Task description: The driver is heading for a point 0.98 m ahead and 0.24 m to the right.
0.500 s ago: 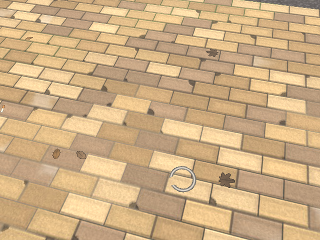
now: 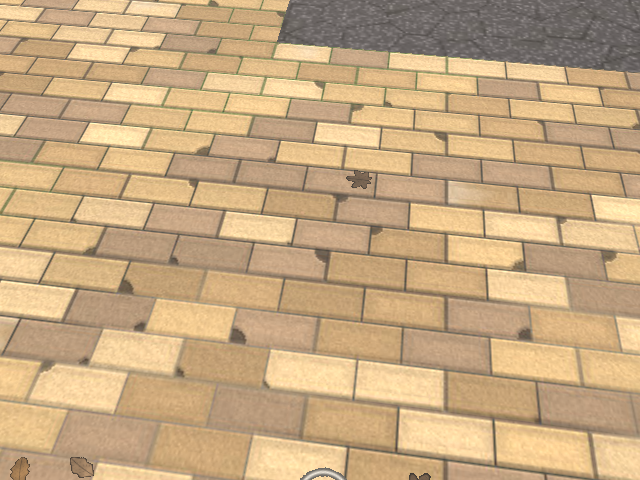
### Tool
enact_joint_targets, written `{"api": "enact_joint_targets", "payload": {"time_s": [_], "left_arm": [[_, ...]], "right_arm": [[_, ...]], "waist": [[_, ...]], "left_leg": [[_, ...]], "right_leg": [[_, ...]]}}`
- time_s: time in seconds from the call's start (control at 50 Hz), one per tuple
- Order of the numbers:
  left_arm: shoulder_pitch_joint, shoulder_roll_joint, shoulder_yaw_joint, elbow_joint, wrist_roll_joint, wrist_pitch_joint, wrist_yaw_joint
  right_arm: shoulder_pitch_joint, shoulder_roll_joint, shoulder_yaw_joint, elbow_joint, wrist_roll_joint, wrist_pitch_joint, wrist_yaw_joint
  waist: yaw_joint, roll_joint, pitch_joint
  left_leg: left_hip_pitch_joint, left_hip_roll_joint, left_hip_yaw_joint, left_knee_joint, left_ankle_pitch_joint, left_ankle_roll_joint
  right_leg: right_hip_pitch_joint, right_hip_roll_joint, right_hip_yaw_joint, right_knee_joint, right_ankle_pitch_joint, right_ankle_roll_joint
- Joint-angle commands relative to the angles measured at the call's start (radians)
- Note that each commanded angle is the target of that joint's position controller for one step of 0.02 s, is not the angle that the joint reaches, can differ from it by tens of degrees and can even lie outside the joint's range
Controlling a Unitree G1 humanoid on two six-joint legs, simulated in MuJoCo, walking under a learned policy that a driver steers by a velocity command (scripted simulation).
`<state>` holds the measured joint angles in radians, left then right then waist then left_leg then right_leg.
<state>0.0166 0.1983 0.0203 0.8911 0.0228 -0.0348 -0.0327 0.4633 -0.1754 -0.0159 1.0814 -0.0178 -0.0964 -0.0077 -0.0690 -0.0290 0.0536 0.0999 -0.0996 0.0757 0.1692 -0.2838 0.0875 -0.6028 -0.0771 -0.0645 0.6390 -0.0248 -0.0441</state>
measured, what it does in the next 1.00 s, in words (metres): walks ahead, turning right: right foot, then left foot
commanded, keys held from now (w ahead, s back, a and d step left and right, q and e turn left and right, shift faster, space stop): w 0.06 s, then w+e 0.94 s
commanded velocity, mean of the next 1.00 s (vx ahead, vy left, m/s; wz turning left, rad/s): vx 0.50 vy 0.00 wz -0.42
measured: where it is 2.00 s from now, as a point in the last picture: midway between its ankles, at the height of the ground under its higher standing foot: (434, 287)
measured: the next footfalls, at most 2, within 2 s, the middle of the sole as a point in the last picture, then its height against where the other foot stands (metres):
right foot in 0.10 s outside the picture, level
left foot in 0.62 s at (287, 444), level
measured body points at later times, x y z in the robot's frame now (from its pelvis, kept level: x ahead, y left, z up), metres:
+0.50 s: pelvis +0.28 -0.03 +0.01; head +0.31 -0.04 +0.46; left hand +0.26 +0.23 -0.13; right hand +0.45 -0.28 -0.11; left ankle +0.46 +0.10 -0.69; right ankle +0.20 -0.09 -0.74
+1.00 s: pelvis +0.54 -0.05 +0.01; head +0.57 -0.06 +0.45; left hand +0.81 +0.08 -0.10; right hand +0.41 -0.28 -0.13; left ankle +0.50 +0.07 -0.74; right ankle +0.60 -0.23 -0.68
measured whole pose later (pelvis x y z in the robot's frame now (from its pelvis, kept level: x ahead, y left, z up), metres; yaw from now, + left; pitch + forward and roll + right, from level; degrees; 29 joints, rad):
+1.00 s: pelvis +0.54 -0.05 +0.01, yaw -28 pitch +1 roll +1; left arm 0.08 0.26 0.06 0.77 0.04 0.00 -0.08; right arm 0.40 -0.23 -0.05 0.91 -0.02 -0.10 -0.01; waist -0.05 -0.05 0.03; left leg 0.00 0.00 0.22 0.24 -0.27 0.02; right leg -0.66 -0.07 -0.03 0.82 -0.06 -0.05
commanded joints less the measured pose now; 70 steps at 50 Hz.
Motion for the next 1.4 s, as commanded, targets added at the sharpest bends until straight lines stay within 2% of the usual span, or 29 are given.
{"api": "enact_joint_targets", "payload": {"time_s": [0.02,0.08,0.1,0.12,0.14,0.18,0.22,0.3,0.5,0.56,0.6,0.62,0.64,0.66,0.68,0.7,0.74,0.84,0.96,1.04,1.08,1.12,1.14,1.16,1.18,1.2,1.24,1.28,1.4], "left_arm": [[-0.084,0.070,0.013,-0.084,-0.001,-0.022,0.005],[0.211,0.114,0.041,0.007,0.003,-0.040,0.025],[0.382,0.164,0.061,0.058,0.023,-0.047,0.036],[0.507,0.279,0.095,0.073,0.042,-0.043,0.042],[0.454,0.252,0.091,0.079,0.004,-0.027,0.025],[0.258,0.152,0.068,0.047,-0.018,-0.026,0.016],[0.229,0.090,0.049,0.061,-0.017,-0.036,0.023],[0.296,0.146,0.061,0.075,-0.019,-0.054,0.031],[0.470,0.168,0.073,0.067,-0.007,-0.035,0.037],[0.426,0.197,0.085,0.040,-0.001,-0.031,0.048],[0.379,0.214,0.092,0.020,-0.006,-0.037,0.042],[0.373,0.179,0.084,-0.002,-0.017,-0.045,0.033],[0.424,0.084,0.065,-0.043,-0.048,-0.048,0.033],[0.488,0.125,0.071,-0.051,-0.035,-0.037,0.035],[0.458,0.158,0.076,-0.024,-0.013,-0.021,0.038],[0.386,0.145,0.073,-0.029,-0.003,-0.018,0.026],[0.339,0.124,0.073,-0.048,0.013,-0.002,0.007],[0.233,0.105,0.064,-0.105,0.015,0.032,-0.022],[0.023,0.078,0.035,-0.190,0.011,0.026,-0.048],[-0.061,0.089,0.030,-0.231,0.019,0.024,-0.052],[-0.039,0.097,0.034,-0.229,0.027,0.022,-0.041],[0.135,0.125,0.051,-0.175,0.035,0.009,-0.026],[0.299,0.155,0.067,-0.117,0.046,-0.003,-0.013],[0.406,0.257,0.091,-0.105,0.059,-0.007,0.006],[0.425,0.312,0.102,-0.107,0.019,0.003,0.016],[0.374,0.284,0.097,-0.105,0.004,0.008,0.025],[0.271,0.178,0.066,-0.091,0.004,-0.012,0.030],[0.223,0.126,0.047,-0.081,-0.002,-0.034,0.031],[0.304,0.135,0.048,-0.031,-0.004,-0.071,0.032]], "right_arm": [[0.059,-0.149,-0.026,-0.009,-0.009,-0.001,-0.013],[0.002,-0.178,-0.034,-0.016,-0.008,0.005,-0.015],[-0.010,-0.165,-0.029,-0.034,-0.001,0.003,-0.014],[0.078,-0.077,-0.013,-0.066,0.039,0.000,0.000],[0.059,-0.136,-0.035,-0.060,0.013,-0.002,0.004],[-0.104,-0.135,-0.039,-0.116,-0.005,-0.012,0.009],[-0.121,-0.110,-0.039,-0.132,-0.021,0.003,0.013],[-0.178,-0.094,-0.037,-0.178,-0.030,0.041,0.021],[-0.556,-0.117,-0.024,-0.348,-0.005,0.039,0.026],[-0.510,-0.148,-0.030,-0.361,0.000,0.023,0.023],[-0.316,-0.189,-0.049,-0.309,-0.002,0.005,0.008],[-0.171,-0.250,-0.067,-0.288,-0.022,-0.010,-0.006],[-0.077,-0.340,-0.086,-0.297,-0.047,-0.007,-0.018],[-0.119,-0.345,-0.093,-0.292,-0.036,0.014,-0.014],[-0.199,-0.234,-0.070,-0.317,-0.028,0.021,-0.009],[-0.249,-0.164,-0.053,-0.323,-0.019,0.019,-0.005],[-0.248,-0.137,-0.043,-0.305,-0.018,0.009,-0.008],[-0.165,-0.157,-0.053,-0.264,0.002,-0.024,0.001],[-0.118,-0.173,-0.058,-0.238,-0.001,-0.018,0.001],[-0.048,-0.204,-0.066,-0.208,-0.002,-0.002,-0.007],[-0.023,-0.224,-0.067,-0.188,-0.004,0.013,-0.010],[-0.012,-0.245,-0.067,-0.176,-0.002,0.030,-0.011],[-0.019,-0.231,-0.058,-0.185,0.002,0.034,-0.010],[0.007,-0.135,-0.032,-0.245,0.024,0.029,0.005],[0.005,-0.159,-0.043,-0.265,0.023,0.029,0.012],[-0.112,-0.202,-0.057,-0.277,0.016,0.034,0.009],[-0.112,-0.154,-0.044,-0.256,0.025,0.027,0.016],[-0.038,-0.140,-0.046,-0.213,-0.007,0.059,0.024],[-0.165,-0.120,-0.056,-0.234,-0.003,0.085,0.044]], "waist": [[0.027,0.095,0.047],[0.164,0.098,-0.100],[0.226,0.073,-0.195],[0.211,-0.142,-0.342],[0.183,-0.110,-0.355],[0.114,0.001,-0.085],[0.049,0.007,-0.010],[0.030,-0.009,-0.016],[0.156,-0.045,0.002],[0.113,-0.062,-0.012],[0.022,-0.025,-0.095],[-0.035,0.062,-0.209],[-0.033,0.243,-0.340],[0.029,0.341,-0.365],[0.052,0.164,-0.217],[0.049,0.072,-0.110],[0.071,0.123,-0.049],[0.080,0.118,-0.050],[0.045,0.117,0.010],[0.021,0.111,0.031],[0.037,0.127,0.010],[0.114,0.126,-0.092],[0.185,0.084,-0.186],[0.200,-0.101,-0.330],[0.179,-0.166,-0.411],[0.183,-0.016,-0.283],[0.104,0.022,-0.100],[0.047,-0.025,-0.060],[0.062,-0.029,0.017]], "left_leg": [[0.031,0.307,-0.110,0.054,0.725,0.100],[0.016,0.281,-0.052,0.388,0.995,0.060],[-0.157,0.251,-0.025,0.616,0.782,0.042],[-0.515,0.096,0.046,1.030,0.252,-0.015],[-0.673,0.030,-0.078,1.180,-0.208,-0.008],[-0.758,0.143,-0.114,1.132,-0.048,-0.004],[-0.662,0.188,-0.114,1.000,0.001,-0.027],[-0.639,0.189,-0.081,0.863,0.049,-0.087],[-0.717,0.141,-0.077,0.470,0.249,-0.127],[-0.579,0.120,-0.095,0.369,0.174,-0.101],[-0.296,0.087,-0.078,0.272,0.146,-0.066],[-0.076,0.218,-0.199,0.241,0.063,-0.024],[0.181,0.489,-0.550,0.184,-0.075,0.038],[0.161,0.565,-0.830,0.094,-0.135,0.114],[0.032,0.523,-0.705,0.093,-0.225,0.103],[-0.097,0.460,-0.538,0.070,-0.152,0.084],[-0.205,0.386,-0.334,0.033,0.066,0.048],[-0.178,0.372,-0.136,0.003,0.363,0.063],[-0.179,0.337,0.046,-0.020,0.411,0.044],[-0.083,0.373,0.097,0.023,0.528,0.030],[-0.036,0.381,0.124,0.125,0.794,0.025],[-0.041,0.374,0.154,0.385,0.964,0.016],[-0.172,0.348,0.173,0.595,0.811,-0.003],[-0.523,0.268,0.181,0.938,0.293,-0.050],[-0.715,0.113,0.053,1.192,-0.268,-0.074],[-0.793,0.164,-0.065,1.217,-0.168,-0.060],[-0.719,0.215,-0.101,1.064,-0.064,-0.043],[-0.608,0.218,-0.116,0.986,-0.024,-0.050],[-0.763,0.199,-0.127,0.880,0.170,-0.059]], "right_leg": [[0.009,0.045,-0.028,-0.063,-0.063,-0.036],[0.359,0.131,-0.062,-0.172,-0.108,-0.101],[0.616,0.035,0.042,-0.172,-0.113,-0.145],[0.925,-0.265,0.513,-0.207,-0.189,-0.291],[0.926,-0.307,0.778,-0.341,-0.166,-0.332],[0.648,-0.228,0.525,-0.396,-0.186,-0.277],[0.464,-0.135,0.388,-0.443,-0.057,-0.217],[0.386,-0.079,0.306,-0.470,0.043,-0.227],[0.554,-0.060,0.351,-0.394,0.154,-0.183],[0.554,-0.073,0.388,-0.318,0.215,-0.144],[0.490,-0.019,0.366,-0.124,0.306,-0.104],[0.386,0.055,0.307,0.110,0.186,-0.080],[0.125,0.178,0.182,0.397,-0.297,-0.046],[-0.022,0.179,0.152,0.548,-0.532,-0.051],[-0.060,0.100,0.166,0.614,-0.444,-0.057],[-0.047,0.067,0.157,0.585,-0.361,-0.048],[-0.007,0.023,0.141,0.524,-0.302,-0.028],[-0.088,0.004,0.112,0.500,-0.190,-0.001],[-0.054,0.005,0.030,0.173,0.005,0.002],[0.005,0.031,-0.034,0.024,-0.072,-0.045],[0.089,0.087,-0.064,-0.024,-0.175,-0.082],[0.313,0.159,-0.071,-0.106,-0.209,-0.128],[0.560,0.140,-0.018,-0.158,-0.166,-0.156],[0.903,-0.157,0.376,-0.181,-0.280,-0.245],[0.965,-0.354,0.773,-0.325,-0.124,-0.328],[0.877,-0.304,0.580,-0.317,-0.006,-0.290],[0.610,-0.211,0.325,-0.368,0.126,-0.201],[0.474,-0.152,0.200,-0.428,0.118,-0.141],[0.500,-0.128,0.059,-0.526,0.109,-0.106]]}}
